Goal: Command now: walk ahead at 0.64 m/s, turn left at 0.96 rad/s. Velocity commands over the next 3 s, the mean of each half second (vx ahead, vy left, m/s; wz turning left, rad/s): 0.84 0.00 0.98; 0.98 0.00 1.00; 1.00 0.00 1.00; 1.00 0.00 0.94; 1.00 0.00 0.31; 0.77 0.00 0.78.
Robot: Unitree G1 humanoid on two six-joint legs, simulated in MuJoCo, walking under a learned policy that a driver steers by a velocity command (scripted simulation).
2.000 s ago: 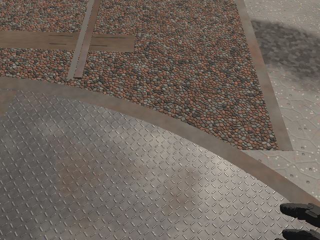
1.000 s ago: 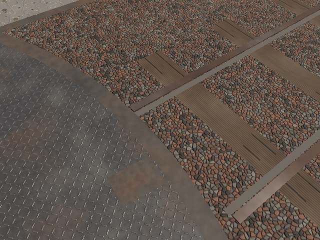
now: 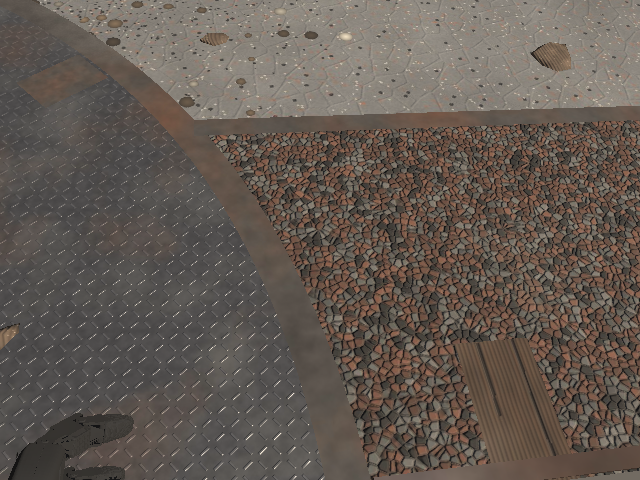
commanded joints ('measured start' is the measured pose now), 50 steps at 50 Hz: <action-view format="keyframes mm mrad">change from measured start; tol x32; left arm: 1 -47 54 22 -69 -9 -21 2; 33 452 20 -28 -69 13 -65 36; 50 -57 120 16 -259 -40 -82 11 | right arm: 1 -47 -191 -56 -81 7 -10 -18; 27 -378 -31 30 -208 24 -36 93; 32 250 -270 -98 -18 40 0 62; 50 68 -144 -45 60 25 -62 -13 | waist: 1 30 102 -104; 26 141 -40 132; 34 -98 204 -483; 42 103 9 89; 50 10 122 16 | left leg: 1 92 180 -354 -204 -413 128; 8 -186 126 -366 -5 -489 58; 12 -752 158 22 747 -349 -65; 18 -692 265 107 940 -81 -79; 26 -539 224 286 500 94 -39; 31 313 26 360 333 -53 107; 34 913 395 -702 -100 -536 381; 43 -169 94 -109 -244 -39 195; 50 87 159 -251 -89 -51 87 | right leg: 1 11 31 -5 -148 51 29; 9 591 -88 28 -400 156 -1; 12 676 -475 619 -606 -486 -186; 25 485 -250 -253 -691 415 -65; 30 543 -305 -362 -259 1590 -55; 31 382 -299 -342 12 1557 -57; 33 -302 1 -169 765 -217 7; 50 132 -35 -16 -335 408 62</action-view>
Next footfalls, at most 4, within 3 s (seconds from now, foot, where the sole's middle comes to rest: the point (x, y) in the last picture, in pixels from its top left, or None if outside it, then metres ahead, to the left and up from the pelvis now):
0.18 right None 0.19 -0.17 -0.78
0.64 left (176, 477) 0.47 0.23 -0.78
1.06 right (108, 289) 0.91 0.42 -0.78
1.54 left None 0.75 0.88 -0.78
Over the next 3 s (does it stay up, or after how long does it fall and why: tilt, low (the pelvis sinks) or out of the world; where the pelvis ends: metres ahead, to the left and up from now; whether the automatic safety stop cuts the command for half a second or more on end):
stays up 0.30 1.82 -0.02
